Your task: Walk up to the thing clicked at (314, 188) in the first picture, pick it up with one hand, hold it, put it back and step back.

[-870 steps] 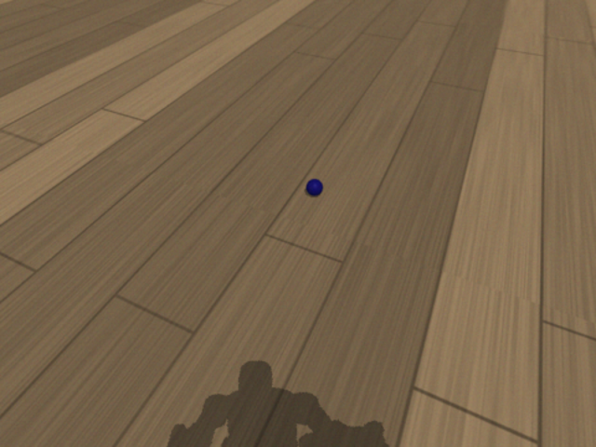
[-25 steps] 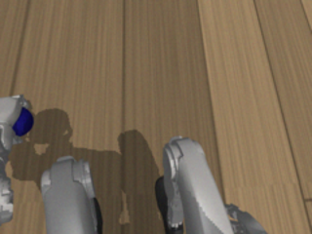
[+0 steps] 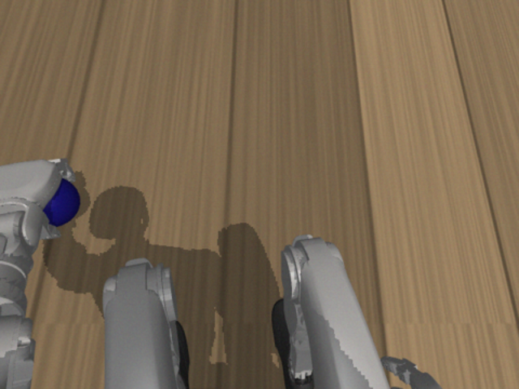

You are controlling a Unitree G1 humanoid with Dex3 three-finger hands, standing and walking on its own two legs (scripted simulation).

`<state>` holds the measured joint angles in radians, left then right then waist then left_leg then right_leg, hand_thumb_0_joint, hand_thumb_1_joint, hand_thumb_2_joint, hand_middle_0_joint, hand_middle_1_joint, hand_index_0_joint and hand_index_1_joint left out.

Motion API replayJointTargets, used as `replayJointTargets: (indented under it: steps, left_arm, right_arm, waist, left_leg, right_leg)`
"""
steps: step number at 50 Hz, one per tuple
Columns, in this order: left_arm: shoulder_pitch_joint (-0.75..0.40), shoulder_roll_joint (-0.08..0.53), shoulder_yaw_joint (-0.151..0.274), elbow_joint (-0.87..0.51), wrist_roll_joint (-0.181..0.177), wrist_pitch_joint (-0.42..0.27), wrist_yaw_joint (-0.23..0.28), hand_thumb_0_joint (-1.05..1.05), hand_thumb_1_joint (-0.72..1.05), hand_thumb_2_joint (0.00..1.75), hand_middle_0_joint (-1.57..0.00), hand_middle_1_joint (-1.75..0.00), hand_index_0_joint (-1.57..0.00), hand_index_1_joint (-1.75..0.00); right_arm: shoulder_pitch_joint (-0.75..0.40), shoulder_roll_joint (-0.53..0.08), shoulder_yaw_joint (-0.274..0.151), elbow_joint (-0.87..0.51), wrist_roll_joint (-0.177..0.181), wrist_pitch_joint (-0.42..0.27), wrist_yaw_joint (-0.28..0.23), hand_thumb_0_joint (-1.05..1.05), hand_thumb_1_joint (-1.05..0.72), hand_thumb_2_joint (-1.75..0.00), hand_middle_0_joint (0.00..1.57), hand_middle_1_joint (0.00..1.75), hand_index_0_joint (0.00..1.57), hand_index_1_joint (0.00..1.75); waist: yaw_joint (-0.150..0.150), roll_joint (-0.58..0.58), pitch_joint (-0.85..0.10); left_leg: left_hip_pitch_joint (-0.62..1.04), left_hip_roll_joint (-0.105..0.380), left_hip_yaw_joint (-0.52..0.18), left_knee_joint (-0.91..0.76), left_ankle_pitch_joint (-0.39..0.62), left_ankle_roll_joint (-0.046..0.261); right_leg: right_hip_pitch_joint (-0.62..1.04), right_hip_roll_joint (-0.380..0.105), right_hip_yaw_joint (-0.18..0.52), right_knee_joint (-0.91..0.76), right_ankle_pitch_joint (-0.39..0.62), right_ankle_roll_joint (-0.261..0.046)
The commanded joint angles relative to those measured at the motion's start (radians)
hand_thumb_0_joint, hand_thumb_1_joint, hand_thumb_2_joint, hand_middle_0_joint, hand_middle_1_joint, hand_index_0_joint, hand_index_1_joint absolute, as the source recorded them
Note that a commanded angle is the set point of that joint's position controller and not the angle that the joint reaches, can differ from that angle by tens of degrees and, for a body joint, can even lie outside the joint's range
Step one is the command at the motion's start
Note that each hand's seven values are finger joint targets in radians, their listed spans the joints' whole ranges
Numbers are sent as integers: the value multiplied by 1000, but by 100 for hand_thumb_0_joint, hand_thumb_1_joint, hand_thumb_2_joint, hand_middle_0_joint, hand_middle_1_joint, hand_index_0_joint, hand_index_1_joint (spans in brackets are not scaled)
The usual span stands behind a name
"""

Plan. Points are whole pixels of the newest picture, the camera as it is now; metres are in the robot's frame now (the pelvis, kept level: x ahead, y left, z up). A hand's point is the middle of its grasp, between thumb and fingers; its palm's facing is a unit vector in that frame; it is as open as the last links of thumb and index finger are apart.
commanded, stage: lift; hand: left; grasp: from above
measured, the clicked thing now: (50, 201) +0.44 +0.30 -0.15
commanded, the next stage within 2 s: hold in 1.40 s
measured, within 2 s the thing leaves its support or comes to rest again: neither
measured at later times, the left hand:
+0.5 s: hand out of the picture +0.36 +0.29 +0.04, palm faces -0.41 -0.11 -0.90, open 10.6 cm
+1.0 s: hand out of the picture +0.33 +0.26 +0.21, palm faces -0.45 -0.13 -0.88, open 10.6 cm
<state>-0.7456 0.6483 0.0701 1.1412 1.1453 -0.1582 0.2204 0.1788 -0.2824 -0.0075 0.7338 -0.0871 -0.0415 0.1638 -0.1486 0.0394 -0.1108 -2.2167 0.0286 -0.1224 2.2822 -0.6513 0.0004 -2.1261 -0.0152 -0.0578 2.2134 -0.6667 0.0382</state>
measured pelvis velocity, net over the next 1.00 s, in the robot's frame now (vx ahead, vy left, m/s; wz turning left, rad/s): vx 0.04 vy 0.00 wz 0.08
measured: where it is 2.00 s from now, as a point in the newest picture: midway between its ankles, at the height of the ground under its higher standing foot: (237, 378)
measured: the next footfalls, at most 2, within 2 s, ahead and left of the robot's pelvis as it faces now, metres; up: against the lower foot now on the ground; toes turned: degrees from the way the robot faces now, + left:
none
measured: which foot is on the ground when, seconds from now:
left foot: down 0.00-1.00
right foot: down 0.00-1.00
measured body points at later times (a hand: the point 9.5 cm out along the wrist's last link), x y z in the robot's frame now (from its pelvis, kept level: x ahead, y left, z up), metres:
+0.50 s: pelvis +0.00 +0.00 +0.13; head +0.15 +0.04 +0.55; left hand +0.38 +0.29 +0.09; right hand +0.15 -0.26 +0.01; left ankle +0.09 +0.13 -0.33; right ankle +0.10 -0.13 -0.33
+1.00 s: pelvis +0.04 +0.00 +0.30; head +0.11 +0.01 +0.74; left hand +0.35 +0.27 +0.26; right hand +0.16 -0.26 +0.18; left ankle +0.09 +0.13 -0.33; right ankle +0.10 -0.13 -0.33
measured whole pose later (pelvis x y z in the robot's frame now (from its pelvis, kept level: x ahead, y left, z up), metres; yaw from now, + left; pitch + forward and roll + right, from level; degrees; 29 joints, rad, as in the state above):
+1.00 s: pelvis +0.04 +0.00 +0.30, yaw +5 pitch +16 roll -2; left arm -0.28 0.43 -0.15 0.72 0.99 0.01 0.10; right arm 0.23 -0.25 -0.03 0.72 0.04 -0.03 -0.05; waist -0.06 0.04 -0.13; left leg -1.04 0.05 -0.01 1.24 -0.49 0.00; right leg -1.00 -0.02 -0.02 1.20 -0.48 0.03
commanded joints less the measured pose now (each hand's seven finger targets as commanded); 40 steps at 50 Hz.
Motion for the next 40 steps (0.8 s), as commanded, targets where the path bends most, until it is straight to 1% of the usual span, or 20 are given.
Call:
replayJointTargets:
  steps: [1, 3, 5, 6, 12, 13, 16, 18, 20, 23, 24, 25, 28, 29, 30, 34, 35, 36, 38, 40]
  left_arm:
    - [-267, 272, 42, -283, -38, -1, -2, 0, 56, 95, -99, -78, -98, -79]
    - [-262, 284, 48, -352, -53, -3, -9, 0, 53, 93, -96, -78, -96, -79]
    - [-218, 249, 24, -365, -63, 1, -23, 0, 52, 95, -95, -81, -94, -82]
    - [-218, 273, 44, -407, -66, 3, -24, 0, 51, 93, -93, -82, -93, -82]
    - [-143, 207, 10, -504, -89, 36, -44, 0, 48, 92, -89, -85, -89, -84]
    - [-113, 222, 21, -515, -95, 46, -44, 0, 50, 93, -90, -86, -90, -86]
    - [-86, 215, 20, -579, -115, 76, -51, 0, 51, 95, -91, -87, -92, -87]
    - [-65, 170, -12, -593, -124, 94, -64, 0, 50, 95, -91, -86, -91, -86]
    - [-21, 171, -6, -624, -127, 112, -72, 0, 49, 94, -89, -87, -90, -86]
    - [0, 152, -27, -675, -139, 131, -83, 0, 47, 93, -87, -87, -88, -86]
    - [25, 111, -55, -676, -139, 137, -88, 0, 47, 89, -87, -86, -88, -85]
    - [20, 124, -40, -713, -148, 142, -88, 0, 48, 88, -86, -86, -88, -85]
    - [79, 101, -55, -706, -156, 161, -90, 0, 46, 87, -86, -85, -87, -84]
    - [77, 126, -34, -726, -159, 165, -90, 0, 48, 87, -86, -86, -88, -85]
    - [84, 102, -57, -727, -154, 167, -93, 0, 47, 87, -87, -85, -88, -84]
    - [122, 83, -73, -731, -171, 172, -101, 0, 50, 88, -87, -89, -89, -87]
    - [155, 64, -81, -686, -170, 174, -105, 0, 48, 89, -87, -89, -88, -87]
    - [148, 75, -72, -687, -172, 171, -105, 0, 48, 90, -86, -90, -88, -88]
    - [144, 49, -90, -672, -172, 168, -107, 0, 49, 90, -87, -90, -88, -89]
    - [180, 24, -107, -630, -171, 166, -106, 0, 50, 89, -86, -91, -89, -89]
  right_arm:
    - [163, -226, -97, -68, 25, 2, -34, 0, -92, -91, 20, 30, 20, 30]
    - [157, -220, -99, -77, 34, 9, -47, 0, -92, -91, 20, 30, 20, 30]
    - [158, -208, -98, -89, 40, 12, -53, 0, -92, -91, 20, 30, 20, 30]
    - [156, -212, -103, -93, 47, 15, -60, 0, -92, -91, 20, 30, 20, 30]
    - [128, -205, -113, -117, 68, 23, -89, 0, -91, -91, 20, 30, 20, 30]
    - [124, -202, -113, -124, 70, 26, -92, 0, -92, -91, 20, 30, 20, 30]
    - [103, -185, -112, -138, 77, 32, -108, 0, -92, -91, 20, 30, 20, 30]
    - [91, -177, -111, -137, 83, 33, -121, 0, -91, -90, 20, 30, 20, 30]
    - [86, -176, -110, -141, 90, 36, -131, 0, -91, -90, 20, 30, 20, 30]
    - [68, -172, -104, -149, 100, 38, -150, 0, -91, -90, 20, 30, 20, 30]
    - [63, -168, -103, -144, 102, 38, -157, 0, -91, -90, 20, 30, 20, 30]
    - [62, -168, -102, -145, 104, 37, -163, 0, -91, -90, 20, 30, 20, 30]
    - [49, -155, -90, -143, 112, 34, -178, 0, -91, -90, 20, 30, 20, 30]
    - [43, -157, -91, -143, 115, 34, -183, 0, -91, -90, 20, 30, 20, 30]
    - [43, -148, -86, -140, 115, 32, -189, 0, -91, -90, 20, 30, 20, 30]
    - [40, -131, -77, -140, 123, 23, -207, 0, -91, -90, 20, 30, 20, 30]
    - [45, -125, -74, -130, 122, 20, -212, 0, -92, -91, 20, 30, 20, 30]
    - [43, -125, -77, -130, 123, 15, -216, 0, -91, -91, 20, 30, 20, 30]
    - [49, -120, -76, -125, 124, 6, -221, 0, -91, -91, 20, 30, 20, 30]
    - [48, -116, -73, -126, 127, -1, -225, 0, -91, -90, 20, 30, 20, 30]
  waist:
    - [16, 210, -695]
    - [22, 189, -701]
    - [16, 156, -681]
    - [34, 153, -708]
    - [45, 213, -684]
    - [55, 184, -700]
    - [54, 155, -692]
    - [46, 148, -659]
    - [62, 153, -674]
    - [65, 171, -636]
    - [64, 170, -618]
    - [63, 172, -623]
    - [61, 146, -562]
    - [69, 133, -563]
    - [63, 140, -547]
    - [64, 83, -498]
    - [63, 63, -448]
    - [66, 51, -445]
    - [58, 53, -413]
    - [70, 29, -377]
  left_leg:
    - [575, -26, 72, -340, 81, 25]
    - [580, -26, 77, -355, 79, 29]
    - [580, -27, 87, -374, 90, 31]
    - [607, -27, 81, -391, 86, 32]
    - [746, -19, 34, -539, 43, 16]
    - [773, -19, 39, -550, 53, 18]
    - [807, -23, 66, -586, 66, 22]
    - [841, -20, 63, -629, 61, 21]
    - [904, -18, 53, -683, 80, 17]
    - [982, -11, 27, -788, 31, 12]
    - [1008, -9, 30, -808, 40, 9]
    - [1035, -8, 28, -834, 38, 9]
    - [1092, -6, 28, -904, 44, 8]
    - [1116, -6, 32, -925, 45, 10]
    - [1138, -7, 38, -946, 63, 8]
    - [1206, -15, 65, -1021, 88, 13]
    - [1205, -15, 73, -1030, 107, 13]
    - [1219, -14, 77, -1047, 111, 16]
    - [1254, -13, 79, -1088, 126, 14]
    - [1289, -15, 81, -1138, 125, 13]
  right_leg:
    - [343, 43, -58, -296, 143, -75]
    - [371, 42, -49, -331, 133, -73]
    - [410, 46, -41, -370, 138, -70]
    - [415, 44, -38, -380, 131, -71]
    - [446, 39, -48, -428, 122, -70]
    - [482, 42, -43, -455, 123, -70]
    - [562, 42, -24, -540, 119, -65]
    - [589, 41, -21, -575, 118, -62]
    - [641, 40, -22, -601, 139, -62]
    - [691, 41, -22, -652, 122, -59]
    - [699, 41, -20, -673, 132, -59]
    - [726, 40, -18, -698, 133, -57]
    - [798, 41, -12, -767, 138, -54]
    - [832, 41, -6, -796, 137, -54]
    - [856, 42, -3, -818, 146, -55]
    - [993, 44, 19, -942, 152, -54]
    - [1008, 43, 24, -967, 163, -53]
    - [1039, 44, 29, -998, 160, -53]
    - [1082, 42, 38, -1040, 173, -54]
    - [1120, 43, 40, -1090, 169, -55]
